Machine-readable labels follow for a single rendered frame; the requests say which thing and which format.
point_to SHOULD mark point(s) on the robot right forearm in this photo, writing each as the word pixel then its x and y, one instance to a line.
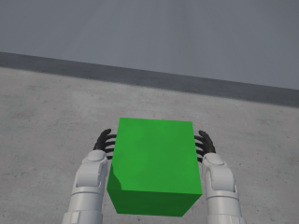
pixel 223 206

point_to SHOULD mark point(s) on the robot left forearm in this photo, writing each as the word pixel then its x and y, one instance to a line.
pixel 88 190

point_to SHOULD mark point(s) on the right robot hand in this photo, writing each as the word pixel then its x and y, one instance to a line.
pixel 207 145

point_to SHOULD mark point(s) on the left robot hand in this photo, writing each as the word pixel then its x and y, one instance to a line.
pixel 101 143

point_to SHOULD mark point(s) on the carton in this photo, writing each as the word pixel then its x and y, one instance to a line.
pixel 154 169

